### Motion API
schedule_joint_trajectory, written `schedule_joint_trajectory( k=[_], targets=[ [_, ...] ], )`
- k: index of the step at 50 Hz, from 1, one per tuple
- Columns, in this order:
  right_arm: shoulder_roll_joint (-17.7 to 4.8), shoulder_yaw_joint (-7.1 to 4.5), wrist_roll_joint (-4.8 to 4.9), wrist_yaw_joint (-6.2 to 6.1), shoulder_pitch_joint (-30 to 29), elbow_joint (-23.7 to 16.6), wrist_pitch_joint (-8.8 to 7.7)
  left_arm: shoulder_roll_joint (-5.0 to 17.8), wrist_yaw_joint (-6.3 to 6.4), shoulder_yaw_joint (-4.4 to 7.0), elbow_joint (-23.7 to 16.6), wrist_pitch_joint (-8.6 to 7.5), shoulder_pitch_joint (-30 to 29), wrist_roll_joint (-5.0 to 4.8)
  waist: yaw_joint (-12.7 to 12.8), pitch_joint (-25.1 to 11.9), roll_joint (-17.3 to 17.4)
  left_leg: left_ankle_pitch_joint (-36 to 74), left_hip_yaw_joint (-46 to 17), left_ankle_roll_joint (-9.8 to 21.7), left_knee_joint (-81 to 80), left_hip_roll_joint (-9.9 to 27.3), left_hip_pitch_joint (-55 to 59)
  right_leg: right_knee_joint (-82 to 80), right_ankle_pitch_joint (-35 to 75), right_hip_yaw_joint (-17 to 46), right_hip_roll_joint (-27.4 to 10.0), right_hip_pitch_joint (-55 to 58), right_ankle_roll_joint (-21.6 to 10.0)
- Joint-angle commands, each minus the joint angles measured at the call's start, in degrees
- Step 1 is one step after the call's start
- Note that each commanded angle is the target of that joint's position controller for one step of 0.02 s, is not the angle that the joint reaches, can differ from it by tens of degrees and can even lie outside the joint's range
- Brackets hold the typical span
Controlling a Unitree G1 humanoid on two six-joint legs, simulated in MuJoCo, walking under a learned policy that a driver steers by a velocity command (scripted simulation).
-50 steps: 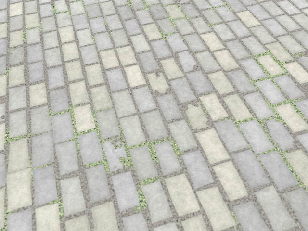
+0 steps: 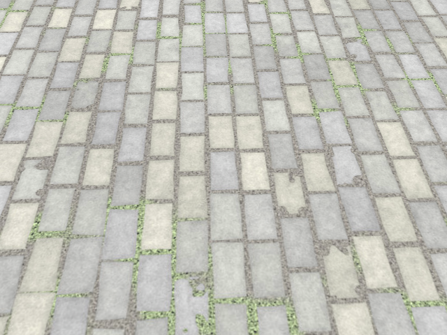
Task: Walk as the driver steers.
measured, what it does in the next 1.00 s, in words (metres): steps on the spot: left foot, then right foot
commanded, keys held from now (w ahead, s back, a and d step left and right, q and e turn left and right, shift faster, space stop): q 0.16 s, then no key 0.58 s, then w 0.26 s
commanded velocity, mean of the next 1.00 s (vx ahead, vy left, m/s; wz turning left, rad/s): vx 0.06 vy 0.00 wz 0.22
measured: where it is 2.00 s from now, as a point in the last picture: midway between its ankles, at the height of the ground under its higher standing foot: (189, 317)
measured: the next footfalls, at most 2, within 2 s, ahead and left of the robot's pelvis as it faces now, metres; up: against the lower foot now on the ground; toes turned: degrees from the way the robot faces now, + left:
left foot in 0.06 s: +0.03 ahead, +0.11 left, +0.00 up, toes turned +6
right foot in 0.50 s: +0.05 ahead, -0.09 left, +0.00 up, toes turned +11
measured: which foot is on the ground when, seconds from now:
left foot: up 0.00-0.04, down 0.06-1.00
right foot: down 0.00-0.04, up 0.06-0.48, down 0.50-1.00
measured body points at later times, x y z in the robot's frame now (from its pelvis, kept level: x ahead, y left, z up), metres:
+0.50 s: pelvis -0.01 +0.01 +0.00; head +0.01 +0.01 +0.45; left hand +0.04 +0.29 -0.12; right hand +0.16 -0.22 -0.12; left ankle -0.01 +0.10 -0.73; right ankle +0.01 -0.10 -0.74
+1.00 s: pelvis +0.03 +0.02 +0.01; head +0.02 +0.04 +0.46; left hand +0.00 +0.29 -0.14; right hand +0.12 -0.23 -0.12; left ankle +0.01 +0.12 -0.73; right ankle +0.01 -0.10 -0.73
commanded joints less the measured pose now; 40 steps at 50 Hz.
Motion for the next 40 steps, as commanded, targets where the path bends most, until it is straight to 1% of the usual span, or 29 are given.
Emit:
schedule_joint_trajectory(
  k=[1, 2, 3, 4, 5, 6, 7, 8, 9, 10, 11, 13, 15, 18, 21, 23, 24, 25, 26, 27, 28, 29, 30, 31, 34, 37, 38, 39, 40],
  targets=[
    [-4.0, -0.87, 0.16, 0.29, 5.0, -3.1, -1.05, 10.4, -0.19, 2.94, -3.2, 0.26, -1.0, -0.46, -2.2, -6.9, -7.2, 4.0, 3.0, 2.4, -11.4, -1.8, 9.9, -6.4, -2.4, 9.5, -14.0, 1.2, -5.8],
    [-5.1, -1.15, -0.03, 0.06, 6.8, -2.5, -1.63, 9.8, -0.37, 3.13, -2.5, 0.73, 0.6, -0.36, -2.8, -5.8, -3.1, 7.0, -0.2, 3.5, -18.9, -1.6, 13.5, -1.2, -5.2, 6.9, -12.5, -2.3, -2.2],
    [-9.4, -1.95, -0.73, -0.68, 7.0, -3.1, -2.38, 6.4, -0.95, 2.63, -2.7, 1.37, 3.1, -0.29, -2.2, -3.1, 11.3, 5.3, -17.8, 6.1, -31.3, 9.6, 14.7, 13.4, -16.3, 0.9, -6.0, -10.2, 2.7],
    [-17.8, -3.90, -0.69, -1.11, 6.0, -4.9, -2.50, 4.6, 0.05, 1.93, -6.6, 2.09, -0.8, -0.54, -2.9, 1.5, 18.5, 14.8, -35.6, 13.5, -34.5, 21.7, 7.8, 21.7, -27.4, 4.6, 3.8, -20.0, 5.5],
    [-15.5, -3.91, -1.16, -1.89, 7.8, -3.8, -2.46, 6.0, 0.28, 2.05, -7.1, 2.63, -4.5, -0.32, -4.1, 1.7, 11.1, 18.7, -30.7, 15.7, -32.8, 19.6, 5.9, 30.0, -24.4, 11.6, 2.1, -17.6, 4.9],
    [-12.4, -2.90, -0.65, -2.37, 4.6, -4.1, -2.54, 5.6, -0.07, 2.10, -6.5, 2.64, -3.1, -1.25, -1.4, 1.4, 9.1, 18.6, -24.9, 14.3, -31.4, 15.3, 5.3, 31.5, -19.1, 13.4, 1.8, -16.8, 4.4],
    [-10.7, -2.43, -0.43, -2.45, 0.6, -4.9, -2.47, 6.0, -0.34, 2.29, -5.3, 2.08, -1.2, -1.51, 0.6, 1.1, 7.8, 18.1, -20.8, 12.0, -30.7, 11.1, 6.0, 30.9, -14.4, 14.0, 1.8, -16.0, 4.0],
    [-9.8, -2.24, -0.12, -2.54, -1.6, -5.9, -2.66, 6.9, -0.54, 2.70, -4.3, 1.68, 0.3, -0.61, 1.1, -0.8, 8.8, 22.6, -18.8, 11.2, -29.3, 8.9, 8.5, 32.2, -11.9, 13.3, 2.5, -15.9, 3.7],
    [-8.2, -1.75, 0.15, -2.44, -1.8, -6.3, -2.90, 7.3, -0.88, 2.87, -3.3, 1.54, 2.2, -0.06, 1.1, -3.6, 8.0, 29.6, -17.2, 11.5, -28.0, 8.2, 11.2, 33.9, -11.2, 12.9, 3.0, -15.0, 3.8],
    [-7.6, -1.52, 0.45, -2.27, -0.6, -6.2, -3.18, 7.0, -1.08, 2.88, -3.1, 1.58, 2.7, -0.21, 0.8, -5.6, 6.3, 34.0, -16.7, 11.8, -27.1, 8.4, 13.2, 34.6, -11.3, 12.8, 3.2, -14.2, 4.1],
    [-7.5, -1.47, 0.56, -2.21, 0.6, -5.9, -3.44, 6.4, -1.15, 2.71, -3.2, 1.71, 2.5, -0.56, 0.4, -6.3, 5.2, 35.9, -16.6, 12.0, -26.7, 8.6, 14.9, 33.9, -11.4, 12.8, 3.1, -14.1, 4.3],
    [-7.5, -1.41, 0.39, -2.40, 2.7, -5.1, -3.75, 5.3, -1.02, 2.24, -3.6, 2.15, 1.3, -1.00, -0.7, -5.8, 5.7, 35.4, -17.2, 12.3, -26.7, 9.1, 17.4, 29.7, -11.9, 12.9, 2.8, -14.3, 4.7],
    [-7.3, -1.21, 0.06, -2.68, 4.0, -4.6, -3.76, 5.1, -0.82, 1.95, -3.9, 2.55, 0.3, -1.00, -1.9, -5.2, 7.0, 33.1, -18.4, 12.7, -26.9, 9.7, 18.1, 25.2, -13.0, 13.0, 2.8, -12.8, 4.5],
    [-7.8, -1.01, -0.41, -2.72, 4.0, -4.0, -3.64, 4.8, -0.56, 1.52, -4.1, 2.58, -0.1, -1.22, -2.6, -4.4, 7.4, 31.4, -19.2, 13.0, -26.3, 9.8, 15.9, 18.1, -15.2, 12.6, 3.6, -7.3, 3.5],
    [-8.1, -0.72, -0.67, -2.61, 2.4, -3.4, -3.57, 4.7, 0.01, 1.27, -3.5, 2.27, 1.4, -1.85, -2.1, -4.2, 7.3, 33.5, -20.3, 12.6, -25.1, 9.7, 12.7, 10.8, -15.9, 12.0, 4.8, -0.3, 2.2],
    [-7.4, -0.21, -0.12, -2.82, 0.3, -2.9, -3.52, 3.6, 0.37, 0.91, -2.2, 1.74, 4.4, -1.93, 0.2, -4.4, 5.8, 33.4, -20.2, 10.6, -23.1, 8.4, 10.5, -0.8, -9.2, 11.3, 5.3, 6.7, 1.3],
    [-6.6, 0.19, 0.28, -2.98, -0.1, -2.6, -3.62, 3.4, 0.57, 0.62, -1.5, 1.09, 5.8, -1.51, 1.2, -4.6, 4.2, 29.7, -19.8, 8.1, -22.2, 7.2, 7.2, -9.4, -0.7, 13.0, 3.9, 12.7, 0.7],
    [-4.0, 1.06, 0.40, -2.90, 1.1, -2.8, -4.06, 5.8, 0.93, 0.72, -1.7, 0.22, 5.5, -0.36, -0.2, -5.7, -1.2, 22.5, -17.7, 5.0, -19.6, 4.3, 4.0, -13.3, 1.4, 21.1, -3.4, 17.0, -0.5],
    [-2.1, 1.49, 0.89, -2.76, 3.8, -2.3, -4.09, 9.7, 0.72, 1.00, -3.1, -0.29, 0.6, -0.42, -4.0, -4.4, -8.0, 10.1, -11.4, 2.9, -18.8, -3.2, 2.6, -13.8, 10.3, 29.4, -11.1, 13.7, -4.2],
    [-4.0, 1.25, 0.10, -2.93, 3.2, -0.8, -3.54, 7.7, -0.01, 0.57, -2.7, -0.38, -1.2, -0.93, -3.1, -3.8, -8.8, 5.2, -9.0, 2.3, -19.2, -3.0, 10.1, -12.1, 11.2, 27.9, -12.5, 6.2, -7.1],
    [-4.2, 1.30, -0.13, -2.78, 2.6, -0.1, -3.42, 5.5, -0.48, -0.17, -2.7, -0.62, -2.7, -0.94, -3.5, -3.0, -8.2, 9.6, -9.7, 2.4, -21.9, -2.5, 12.4, -12.0, 7.4, 25.1, -9.1, 5.2, -5.6],
    [-4.4, 1.28, -0.25, -2.64, 1.2, 0.6, -3.55, 5.4, -0.54, -0.23, -2.2, -0.65, -2.4, -1.00, -2.5, -2.0, -8.4, 14.1, -10.7, 2.3, -23.5, -2.1, 13.0, -11.9, 2.7, 22.9, -6.0, 5.2, -3.3],
    [-5.2, 1.10, -0.29, -2.49, 0.5, 1.0, -3.80, 5.7, -0.30, -0.22, -1.6, -0.65, -1.4, -1.10, -1.8, -1.9, -8.9, 17.2, -11.0, 2.2, -23.9, -1.3, 13.3, -12.0, 0.5, 21.8, -4.1, 5.8, -2.0],
    [-5.8, 0.97, -0.31, -2.36, 1.0, 1.7, -4.05, 5.8, -0.07, -0.23, -1.0, -0.75, -0.3, -1.41, -1.4, -2.1, -7.8, 19.0, -11.6, 2.0, -24.0, -0.5, 12.7, -12.1, 0.4, 21.1, -3.2, 6.8, -1.6],
    [-4.3, 1.47, 0.08, -2.85, 2.0, 4.7, -4.60, 5.5, 0.06, -0.23, 0.7, -0.66, 0.8, -1.62, -1.0, -1.7, -2.6, 18.9, -11.9, 1.5, -25.6, 0.0, 10.5, -11.0, 0.0, 20.1, -2.6, 10.0, -1.8],
    [-3.8, 1.70, 0.14, -3.21, 2.0, 7.1, -4.71, 5.1, -0.02, -0.36, 2.3, -0.63, 1.0, -1.44, -0.6, -1.1, -0.8, 19.0, -12.5, 1.4, -26.9, 0.5, 10.2, -10.9, -1.1, 19.6, -2.1, 10.3, -1.8],
    [-3.4, 1.88, 0.12, -3.23, 2.6, 8.2, -4.67, 5.0, -0.11, -0.40, 3.2, -0.62, 1.8, -1.32, -0.3, -2.3, -1.0, 14.9, -12.1, 1.6, -27.1, -0.1, 10.7, -12.0, -7.8, 19.8, -1.7, 10.6, -2.0],
    [-3.7, 1.74, -0.02, -3.24, 2.6, 8.7, -4.60, 6.3, -0.21, 0.15, 3.9, -0.39, 2.4, -1.27, 0.0, -1.5, -1.8, 8.7, -10.6, 2.1, -24.9, -1.7, 8.9, -12.5, -16.5, 20.5, -1.2, 10.4, -2.6],
    [-4.2, 1.48, -0.40, -3.11, 2.6, 8.8, -4.47, 7.7, -0.30, 0.72, 4.3, -0.02, 3.1, -1.24, 0.4, -0.4, -3.6, 1.2, -8.6, 2.7, -21.4, -3.6, 5.9, -13.7, -25.9, 22.7, -2.0, 9.7, -4.1]
  ],
)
